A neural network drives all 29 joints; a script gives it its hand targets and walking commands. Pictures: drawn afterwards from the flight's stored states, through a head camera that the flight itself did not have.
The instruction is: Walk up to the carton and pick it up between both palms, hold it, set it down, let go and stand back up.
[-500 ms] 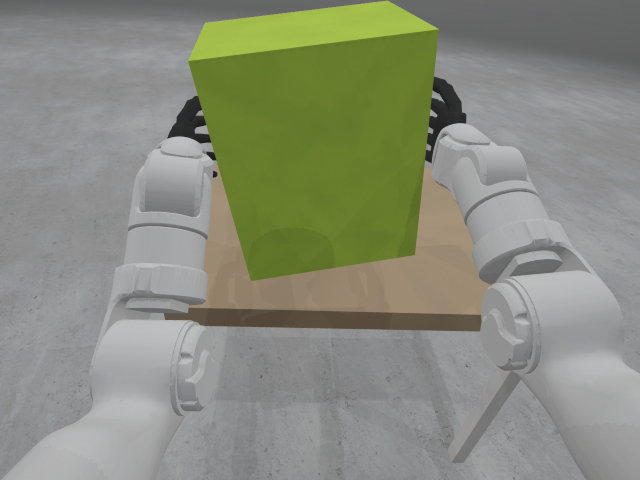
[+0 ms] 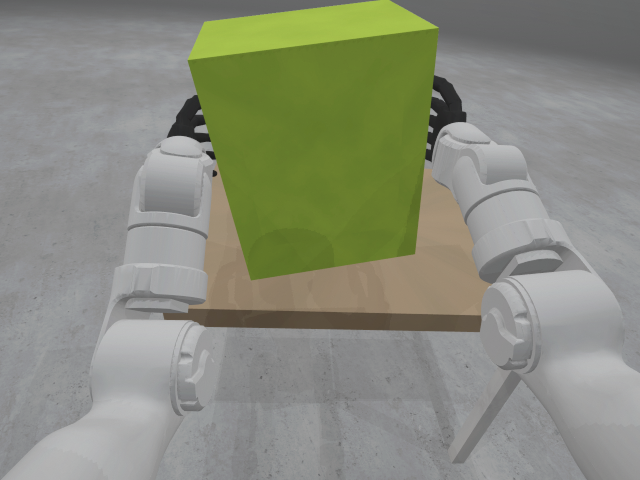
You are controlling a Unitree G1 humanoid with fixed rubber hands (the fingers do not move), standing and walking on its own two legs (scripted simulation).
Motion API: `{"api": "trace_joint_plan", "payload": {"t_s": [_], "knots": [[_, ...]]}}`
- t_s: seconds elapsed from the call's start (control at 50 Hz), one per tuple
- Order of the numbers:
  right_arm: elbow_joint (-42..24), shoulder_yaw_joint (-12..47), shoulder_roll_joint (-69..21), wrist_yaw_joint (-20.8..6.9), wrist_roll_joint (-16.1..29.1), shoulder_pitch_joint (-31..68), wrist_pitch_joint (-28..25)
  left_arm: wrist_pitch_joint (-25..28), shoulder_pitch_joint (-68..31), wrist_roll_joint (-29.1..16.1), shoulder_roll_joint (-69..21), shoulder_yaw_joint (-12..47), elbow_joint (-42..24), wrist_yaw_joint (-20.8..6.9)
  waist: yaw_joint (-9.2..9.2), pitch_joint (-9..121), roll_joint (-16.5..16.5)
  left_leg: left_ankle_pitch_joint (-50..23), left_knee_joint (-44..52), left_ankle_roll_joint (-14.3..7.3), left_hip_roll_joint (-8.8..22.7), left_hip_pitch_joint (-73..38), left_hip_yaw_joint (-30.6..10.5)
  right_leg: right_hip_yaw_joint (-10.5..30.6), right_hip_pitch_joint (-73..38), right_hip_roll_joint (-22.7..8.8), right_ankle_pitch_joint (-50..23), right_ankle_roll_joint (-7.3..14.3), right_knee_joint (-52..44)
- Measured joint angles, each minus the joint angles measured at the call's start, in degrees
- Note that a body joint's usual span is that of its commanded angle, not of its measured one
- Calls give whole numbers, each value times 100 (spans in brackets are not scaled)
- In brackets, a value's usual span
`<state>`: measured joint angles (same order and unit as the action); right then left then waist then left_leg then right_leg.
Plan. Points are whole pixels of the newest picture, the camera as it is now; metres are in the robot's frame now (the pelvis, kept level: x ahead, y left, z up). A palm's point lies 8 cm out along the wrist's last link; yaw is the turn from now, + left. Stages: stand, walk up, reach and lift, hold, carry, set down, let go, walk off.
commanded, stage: hold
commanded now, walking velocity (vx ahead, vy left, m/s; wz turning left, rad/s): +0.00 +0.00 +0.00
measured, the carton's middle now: (316, 145) +0.43 +0.03 +0.28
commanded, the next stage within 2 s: none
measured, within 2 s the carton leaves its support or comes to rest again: neither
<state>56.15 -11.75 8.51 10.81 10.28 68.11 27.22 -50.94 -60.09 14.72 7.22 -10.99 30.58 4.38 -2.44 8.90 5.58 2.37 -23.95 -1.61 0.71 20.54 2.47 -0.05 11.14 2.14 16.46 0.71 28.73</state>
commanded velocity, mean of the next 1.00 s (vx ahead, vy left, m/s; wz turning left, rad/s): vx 0.00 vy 0.00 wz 0.00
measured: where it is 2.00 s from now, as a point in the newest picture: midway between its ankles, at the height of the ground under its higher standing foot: outside the picture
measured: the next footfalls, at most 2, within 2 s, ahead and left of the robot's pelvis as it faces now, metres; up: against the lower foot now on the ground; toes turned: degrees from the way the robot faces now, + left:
none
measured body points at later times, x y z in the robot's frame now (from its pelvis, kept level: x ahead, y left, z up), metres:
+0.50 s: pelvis +0.00 +0.00 +0.00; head -0.07 +0.05 +0.44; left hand +0.40 +0.18 +0.28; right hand +0.42 -0.12 +0.31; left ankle +0.12 +0.10 -0.73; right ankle -0.01 -0.11 -0.73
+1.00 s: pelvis +0.00 +0.00 +0.00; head -0.06 +0.05 +0.44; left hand +0.40 +0.18 +0.28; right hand +0.42 -0.12 +0.31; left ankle +0.12 +0.10 -0.73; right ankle -0.01 -0.11 -0.73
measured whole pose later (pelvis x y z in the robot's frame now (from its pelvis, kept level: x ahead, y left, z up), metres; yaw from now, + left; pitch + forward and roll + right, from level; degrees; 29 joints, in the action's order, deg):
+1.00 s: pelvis +0.00 +0.00 +0.00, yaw +0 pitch -1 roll -1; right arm 56.1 -11.7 8.5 11.0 10.3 68.4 27.6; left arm -51.1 -60.1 14.7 7.3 -11.0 30.5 4.3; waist -2.4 8.8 5.6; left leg 2.4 -23.9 -1.6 0.7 20.5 2.5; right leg 0.0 11.1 2.1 16.5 0.7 28.7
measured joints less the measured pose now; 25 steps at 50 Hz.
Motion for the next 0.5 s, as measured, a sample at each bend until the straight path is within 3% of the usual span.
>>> {"api": "trace_joint_plan", "payload": {"t_s": [0.5], "knots": [[0,0,0,7,0,16,13,-7,0,0,3,0,-13,0,0,0,0,1,0,0,1,-1,0,0,0,1,0,0,0]]}}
